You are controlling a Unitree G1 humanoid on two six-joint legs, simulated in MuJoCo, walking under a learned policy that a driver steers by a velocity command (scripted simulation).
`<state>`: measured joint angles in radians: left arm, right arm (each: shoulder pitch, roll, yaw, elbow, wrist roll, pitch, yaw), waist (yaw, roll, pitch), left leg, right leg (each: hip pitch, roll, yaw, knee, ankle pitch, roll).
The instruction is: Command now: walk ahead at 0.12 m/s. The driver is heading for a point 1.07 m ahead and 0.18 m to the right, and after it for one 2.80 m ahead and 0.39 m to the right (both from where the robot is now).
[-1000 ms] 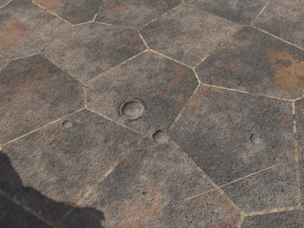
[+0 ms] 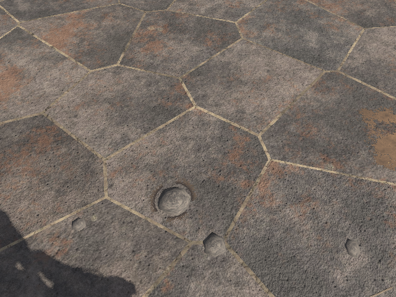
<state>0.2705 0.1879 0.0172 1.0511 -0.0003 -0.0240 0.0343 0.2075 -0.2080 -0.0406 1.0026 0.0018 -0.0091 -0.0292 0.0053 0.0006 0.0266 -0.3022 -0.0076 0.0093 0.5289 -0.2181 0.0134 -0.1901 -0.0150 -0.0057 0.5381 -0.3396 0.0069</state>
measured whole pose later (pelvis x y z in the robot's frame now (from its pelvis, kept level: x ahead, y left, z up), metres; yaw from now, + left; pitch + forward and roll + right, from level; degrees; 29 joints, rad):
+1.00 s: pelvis +0.44 -0.05 +0.01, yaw +0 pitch +1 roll -1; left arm 0.35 0.22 0.05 1.02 0.00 -0.10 -0.02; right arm 0.12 -0.26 -0.07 0.92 0.01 -0.08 -0.02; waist 0.05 0.04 0.00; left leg -0.71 0.15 -0.05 0.90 -0.04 0.03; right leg -0.09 0.09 -0.06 0.23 -0.16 -0.08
